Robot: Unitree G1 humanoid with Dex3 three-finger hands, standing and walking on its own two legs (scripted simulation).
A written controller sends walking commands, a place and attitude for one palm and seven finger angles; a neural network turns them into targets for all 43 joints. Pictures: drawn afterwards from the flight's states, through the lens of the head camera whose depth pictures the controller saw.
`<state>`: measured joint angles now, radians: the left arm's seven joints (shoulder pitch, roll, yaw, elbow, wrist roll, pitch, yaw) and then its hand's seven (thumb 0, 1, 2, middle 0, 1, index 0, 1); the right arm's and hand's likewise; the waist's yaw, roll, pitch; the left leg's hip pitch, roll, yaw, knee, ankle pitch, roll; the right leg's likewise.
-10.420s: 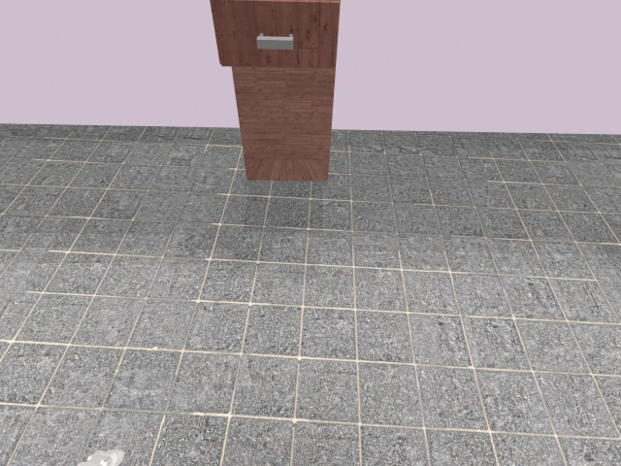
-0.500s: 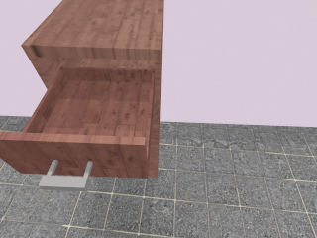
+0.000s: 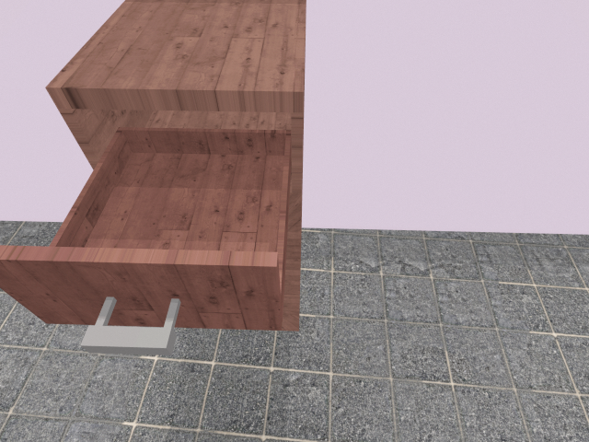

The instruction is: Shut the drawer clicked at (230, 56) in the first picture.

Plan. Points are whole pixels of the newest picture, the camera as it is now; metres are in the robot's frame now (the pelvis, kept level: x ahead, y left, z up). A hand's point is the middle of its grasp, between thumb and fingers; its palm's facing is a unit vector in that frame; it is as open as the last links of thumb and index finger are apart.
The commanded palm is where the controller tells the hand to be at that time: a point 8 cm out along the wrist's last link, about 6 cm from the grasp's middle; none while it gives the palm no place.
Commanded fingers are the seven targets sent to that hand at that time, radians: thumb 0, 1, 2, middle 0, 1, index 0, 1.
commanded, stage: come to a stop and stand still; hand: left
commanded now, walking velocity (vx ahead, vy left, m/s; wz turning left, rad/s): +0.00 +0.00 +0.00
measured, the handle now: (136, 323) +0.25 +0.22 +0.04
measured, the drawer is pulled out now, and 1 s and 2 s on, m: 0.30 0.30 0.30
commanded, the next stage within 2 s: look again from close up in 0.44 s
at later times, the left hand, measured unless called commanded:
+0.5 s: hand out of the picture +0.03 +0.18 -0.17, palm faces +0.00 -0.98 -0.22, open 7.3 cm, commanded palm none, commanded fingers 0.00 0.90 0.90 -0.20 -0.30 -0.20 -0.30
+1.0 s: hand out of the picture -0.01 +0.15 -0.17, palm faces +0.01 -0.98 -0.18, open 7.4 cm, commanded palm none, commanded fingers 0.00 0.90 0.90 -0.20 -0.30 -0.20 -0.30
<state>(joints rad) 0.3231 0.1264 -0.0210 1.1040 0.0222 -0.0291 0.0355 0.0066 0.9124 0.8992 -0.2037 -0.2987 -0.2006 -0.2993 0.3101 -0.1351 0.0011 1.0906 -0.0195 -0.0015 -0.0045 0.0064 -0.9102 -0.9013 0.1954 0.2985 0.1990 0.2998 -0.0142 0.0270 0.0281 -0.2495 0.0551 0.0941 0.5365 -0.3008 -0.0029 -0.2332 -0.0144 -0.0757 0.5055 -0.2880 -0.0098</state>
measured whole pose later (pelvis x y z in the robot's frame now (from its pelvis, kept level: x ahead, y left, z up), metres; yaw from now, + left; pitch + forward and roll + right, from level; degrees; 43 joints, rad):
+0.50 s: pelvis +0.02 +0.00 +0.00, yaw +0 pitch -1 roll +1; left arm 0.27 0.16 -0.01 1.09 0.01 -0.02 0.04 0.01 0.92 0.90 -0.20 -0.30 -0.20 -0.30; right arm 0.27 -0.16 0.02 1.12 -0.01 -0.02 -0.02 0.01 -0.91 -0.90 0.19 0.30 0.20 0.30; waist 0.00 0.01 0.03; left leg -0.13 0.03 0.11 0.44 -0.29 -0.01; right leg -0.15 -0.03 -0.06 0.48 -0.31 -0.01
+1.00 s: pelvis +0.01 -0.01 +0.01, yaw -1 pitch -1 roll +1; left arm 0.32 0.13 -0.02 1.12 0.02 -0.02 0.04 0.01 0.91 0.90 -0.20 -0.30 -0.20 -0.30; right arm 0.28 -0.13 0.02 1.15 -0.01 -0.01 -0.02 0.01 -0.91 -0.90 0.19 0.30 0.20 0.30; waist 0.01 0.00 0.04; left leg -0.12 0.05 0.11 0.41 -0.26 -0.02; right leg -0.15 -0.01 -0.06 0.44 -0.28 -0.02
